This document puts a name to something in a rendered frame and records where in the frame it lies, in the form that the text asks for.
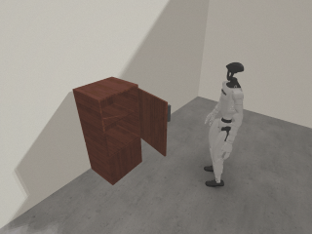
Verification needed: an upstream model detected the cupboard door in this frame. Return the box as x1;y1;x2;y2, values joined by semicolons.
136;88;168;156

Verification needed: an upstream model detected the left robot shin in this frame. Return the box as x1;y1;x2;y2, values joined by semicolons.
212;159;223;183

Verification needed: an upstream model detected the right robot forearm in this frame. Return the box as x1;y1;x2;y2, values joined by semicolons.
212;99;221;115

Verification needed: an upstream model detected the robot head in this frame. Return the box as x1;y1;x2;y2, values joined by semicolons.
226;62;245;89

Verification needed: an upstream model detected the handle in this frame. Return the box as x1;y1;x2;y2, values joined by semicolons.
167;104;171;122

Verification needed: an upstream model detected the left robot forearm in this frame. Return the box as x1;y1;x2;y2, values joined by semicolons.
226;115;243;144

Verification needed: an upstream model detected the left robot hand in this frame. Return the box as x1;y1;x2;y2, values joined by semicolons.
217;141;233;160

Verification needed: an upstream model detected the right robot hand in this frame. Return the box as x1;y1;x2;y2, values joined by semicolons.
205;112;216;125

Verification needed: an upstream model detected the robot left upper arm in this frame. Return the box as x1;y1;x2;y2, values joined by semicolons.
232;89;244;121

